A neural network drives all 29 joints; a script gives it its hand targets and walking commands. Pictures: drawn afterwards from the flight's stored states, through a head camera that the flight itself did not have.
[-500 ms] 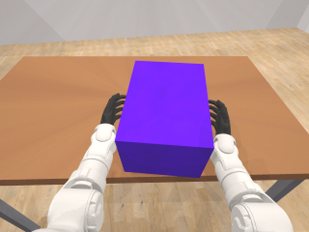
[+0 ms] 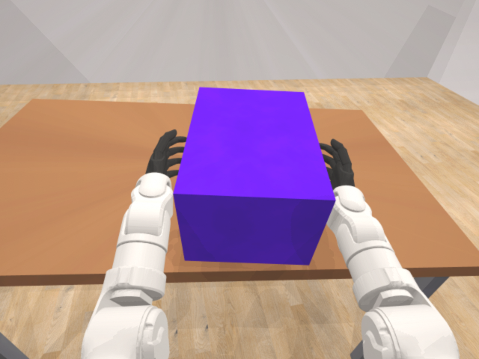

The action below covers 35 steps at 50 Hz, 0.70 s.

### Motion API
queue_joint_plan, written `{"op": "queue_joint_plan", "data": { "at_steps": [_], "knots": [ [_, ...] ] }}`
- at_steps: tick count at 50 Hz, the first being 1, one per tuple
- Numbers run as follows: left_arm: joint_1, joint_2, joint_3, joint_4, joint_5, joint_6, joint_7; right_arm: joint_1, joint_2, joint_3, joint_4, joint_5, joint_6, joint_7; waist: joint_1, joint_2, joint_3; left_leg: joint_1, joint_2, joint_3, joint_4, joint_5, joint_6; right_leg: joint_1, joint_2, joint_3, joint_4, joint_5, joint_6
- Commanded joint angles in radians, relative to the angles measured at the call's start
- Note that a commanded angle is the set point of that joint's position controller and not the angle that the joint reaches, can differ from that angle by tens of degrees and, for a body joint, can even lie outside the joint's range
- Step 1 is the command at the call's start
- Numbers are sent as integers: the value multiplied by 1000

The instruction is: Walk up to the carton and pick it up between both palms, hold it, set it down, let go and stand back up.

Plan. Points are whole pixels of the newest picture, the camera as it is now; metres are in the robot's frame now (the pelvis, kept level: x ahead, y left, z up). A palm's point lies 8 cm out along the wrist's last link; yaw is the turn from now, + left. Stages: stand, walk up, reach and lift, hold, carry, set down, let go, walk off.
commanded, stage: reach and lift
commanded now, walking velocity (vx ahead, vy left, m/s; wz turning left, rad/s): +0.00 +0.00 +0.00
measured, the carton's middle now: (249, 168) +0.44 -0.02 +0.13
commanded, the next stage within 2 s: hold in 1.24 s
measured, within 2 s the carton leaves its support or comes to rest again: neither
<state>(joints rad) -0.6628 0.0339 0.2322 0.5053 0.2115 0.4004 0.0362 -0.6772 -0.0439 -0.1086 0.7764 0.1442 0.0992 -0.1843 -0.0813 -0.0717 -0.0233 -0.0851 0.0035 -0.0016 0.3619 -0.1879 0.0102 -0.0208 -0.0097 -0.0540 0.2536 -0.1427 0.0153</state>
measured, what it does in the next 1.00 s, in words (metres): stands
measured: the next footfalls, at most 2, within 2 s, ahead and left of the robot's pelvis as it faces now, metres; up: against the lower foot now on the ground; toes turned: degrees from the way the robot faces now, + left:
none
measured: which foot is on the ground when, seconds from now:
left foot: down 0.00-1.00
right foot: down 0.00-1.00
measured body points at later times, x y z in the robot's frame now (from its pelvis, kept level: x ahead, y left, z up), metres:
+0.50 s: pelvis -0.01 -0.01 +0.00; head -0.06 +0.02 +0.45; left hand +0.39 +0.14 +0.18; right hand +0.38 -0.18 +0.18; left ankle +0.01 +0.10 -0.75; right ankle +0.00 -0.13 -0.75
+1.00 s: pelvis +0.00 -0.01 +0.00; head -0.05 +0.02 +0.45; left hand +0.38 +0.14 +0.19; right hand +0.38 -0.17 +0.18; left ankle +0.01 +0.10 -0.75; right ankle +0.00 -0.13 -0.75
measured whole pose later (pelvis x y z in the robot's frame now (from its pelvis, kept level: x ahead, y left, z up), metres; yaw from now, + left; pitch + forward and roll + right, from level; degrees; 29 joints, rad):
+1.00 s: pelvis +0.00 -0.01 +0.00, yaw +1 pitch -6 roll -1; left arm -0.62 0.02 0.24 0.24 0.23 0.65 0.03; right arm -0.69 -0.08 -0.03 0.59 0.22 0.33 -0.21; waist -0.09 -0.04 -0.03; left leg -0.08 0.01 -0.01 0.37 -0.19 0.00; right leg -0.02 0.00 -0.06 0.27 -0.16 0.01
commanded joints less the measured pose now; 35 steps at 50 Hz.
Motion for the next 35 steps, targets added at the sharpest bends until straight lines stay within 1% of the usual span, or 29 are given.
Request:
{"op": "queue_joint_plan", "data": {
  "at_steps": [1,2,4,5,6,7,8,9,11,12,13,14,15,16,17,18,20,22,23,24,26,27,30,31,33,35],
  "knots": [
    [-746,-700,-424,-180,-79,-36,-136,-833,540,274,-295,-12,-51,158,-15,144,-359,179,-18,-6,-48,242,-82,-25,65,-35,-15,63,-7],
    [-752,-704,-434,-200,-88,-33,-130,-852,547,291,-319,-6,-52,162,-6,139,-391,189,-19,-5,-42,258,-80,-23,67,-34,-10,78,-5],
    [-770,-715,-457,-203,-111,-26,-121,-885,563,310,-349,4,-45,165,-8,126,-424,190,-20,-8,-32,262,-72,-24,66,-30,-8,90,-2],
    [-774,-730,-476,-230,-128,-26,-114,-906,575,333,-382,17,-45,166,-2,123,-464,200,-20,-11,-21,294,-72,-17,70,-29,0,117,-1],
    [-775,-732,-489,-231,-139,-21,-109,-924,580,350,-405,28,-40,165,2,119,-485,203,-22,-12,-13,302,-69,-15,71,-24,1,128,-1],
    [-769,-737,-497,-247,-145,-16,-103,-918,585,369,-413,40,-29,165,5,121,-494,208,-24,-14,-9,311,-67,-11,72,-21,3,138,0],
    [-780,-741,-503,-264,-154,-10,-98,-930,594,385,-430,49,-19,165,8,109,-516,208,-26,-15,-9,309,-63,-9,74,-19,5,141,2],
    [-765,-742,-504,-262,-154,2,-94,-922,600,401,-431,58,-5,163,13,109,-510,203,-28,-17,-9,304,-58,-7,73,-14,5,143,2],
    [-752,-729,-477,-247,-148,23,-94,-924,608,408,-422,65,20,158,24,79,-469,164,-32,-15,-22,260,-41,0,68,-5,1,127,8],
    [-747,-715,-456,-225,-139,35,-98,-919,609,400,-406,60,33,155,27,63,-445,137,-34,-12,-36,208,-30,3,62,2,-5,97,12],
    [-745,-710,-444,-237,-136,43,-101,-905,619,396,-392,58,45,153,24,49,-436,120,-36,-9,-45,186,-22,19,61,4,-1,98,16],
    [-748,-698,-435,-232,-131,53,-106,-896,624,390,-375,56,57,151,20,43,-420,103,-39,-6,-55,154,-16,25,58,9,-2,89,19],
    [-746,-695,-428,-227,-125,63,-112,-900,627,383,-374,56,63,148,20,44,-407,87,-41,-5,-58,140,-12,32,55,11,-2,89,20],
    [-764,-696,-429,-249,-130,67,-115,-904,636,381,-379,61,69,146,14,44,-423,84,-43,-5,-59,138,-12,39,54,12,0,96,23],
    [-762,-688,-426,-236,-127,75,-118,-911,638,384,-386,63,75,143,14,43,-424,78,-48,-2,-57,130,-9,48,52,17,-1,103,25],
    [-780,-691,-437,-257,-135,76,-120,-922,647,382,-405,69,77,139,6,52,-441,82,-49,-4,-52,142,-12,54,52,17,4,121,27],
    [-780,-684,-432,-269,-134,84,-122,-918,653,394,-403,86,94,133,7,56,-437,83,-54,-5,-46,161,-12,72,53,20,7,150,30],
    [-796,-680,-439,-301,-137,88,-124,-898,659,401,-399,99,110,127,-8,72,-441,89,-57,-7,-41,188,-21,84,54,18,17,190,35],
    [-800,-677,-441,-310,-136,93,-126,-888,658,398,-392,106,117,125,-12,89,-432,90,-59,-8,-40,195,-26,86,52,19,18,193,36],
    [-789,-681,-444,-310,-136,98,-129,-899,656,403,-417,114,116,122,-8,99,-446,92,-61,-8,-35,201,-29,92,52,20,18,203,36],
    [-786,-677,-451,-328,-139,104,-132,-888,653,404,-428,117,126,116,-18,103,-446,99,-62,-10,-30,221,-34,99,55,16,22,225,38],
    [-776,-673,-447,-329,-136,109,-135,-884,646,407,-431,121,130,113,-18,104,-443,105,-63,-10,-28,229,-36,104,55,16,22,234,38],
    [-739,-664,-453,-369,-133,119,-143,-867,645,440,-480,145,138,100,-17,103,-455,122,-67,-15,-11,298,-42,141,60,13,35,326,45],
    [-735,-661,-461,-378,-134,124,-145,-862,635,443,-486,153,144,95,-24,111,-452,123,-66,-17,-9,309,-48,148,62,10,37,333,45],
    [-721,-656,-457,-402,-128,132,-149,-839,634,455,-490,160,155,90,-23,103,-421,128,-64,-18,-10,329,-50,148,65,6,39,351,47],
    [-710,-657,-472,-428,-139,136,-151,-839,629,471,-532,172,156,85,-26,96,-439,135,-63,-20,-3,349,-53,153,69,5,40,366,46]
  ]
}}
